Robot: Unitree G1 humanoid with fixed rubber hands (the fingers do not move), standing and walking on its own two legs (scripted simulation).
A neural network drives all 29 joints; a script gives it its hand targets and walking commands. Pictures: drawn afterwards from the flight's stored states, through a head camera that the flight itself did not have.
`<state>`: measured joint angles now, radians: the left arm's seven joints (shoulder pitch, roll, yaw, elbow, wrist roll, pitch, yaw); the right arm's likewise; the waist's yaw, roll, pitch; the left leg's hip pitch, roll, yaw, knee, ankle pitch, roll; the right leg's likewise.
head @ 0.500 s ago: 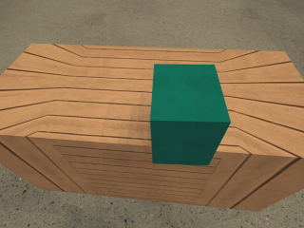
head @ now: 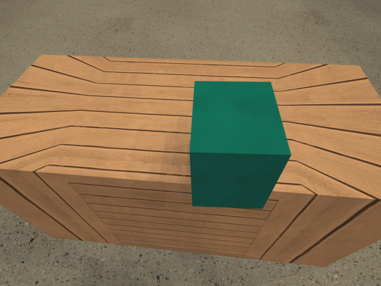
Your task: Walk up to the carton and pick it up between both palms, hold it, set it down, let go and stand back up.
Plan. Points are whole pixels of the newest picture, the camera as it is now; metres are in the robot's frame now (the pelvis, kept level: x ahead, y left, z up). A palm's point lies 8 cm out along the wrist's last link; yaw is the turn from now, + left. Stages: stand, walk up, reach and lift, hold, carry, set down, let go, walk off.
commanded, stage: walk up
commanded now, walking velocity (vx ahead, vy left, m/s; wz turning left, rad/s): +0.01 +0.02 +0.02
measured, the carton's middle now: (229, 147) +0.40 -0.06 +0.04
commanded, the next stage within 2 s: stand in 0.34 s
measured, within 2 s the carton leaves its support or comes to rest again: neither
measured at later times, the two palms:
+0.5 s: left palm out of the picture -0.05 +0.19 -0.15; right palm out of the picture -0.03 -0.20 -0.15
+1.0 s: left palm out of the picture +0.12 +0.11 -0.13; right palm out of the picture +0.09 -0.20 -0.13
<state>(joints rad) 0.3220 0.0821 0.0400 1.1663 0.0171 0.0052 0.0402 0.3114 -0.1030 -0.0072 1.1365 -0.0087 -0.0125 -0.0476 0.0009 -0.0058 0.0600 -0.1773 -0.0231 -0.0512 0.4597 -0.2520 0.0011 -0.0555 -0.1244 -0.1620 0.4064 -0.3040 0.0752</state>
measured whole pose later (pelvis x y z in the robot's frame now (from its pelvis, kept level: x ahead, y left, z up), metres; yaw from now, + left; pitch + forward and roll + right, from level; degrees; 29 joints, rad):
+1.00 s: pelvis -0.04 -0.02 +0.00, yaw -6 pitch +13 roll +0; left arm 0.01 -0.04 0.04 0.72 0.01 0.46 0.05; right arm 0.04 -0.05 0.02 0.65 -0.02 0.46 -0.05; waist 0.00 0.01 -0.10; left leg -0.48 0.03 0.00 0.38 -0.12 -0.04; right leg -0.46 -0.03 0.03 0.43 -0.21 0.03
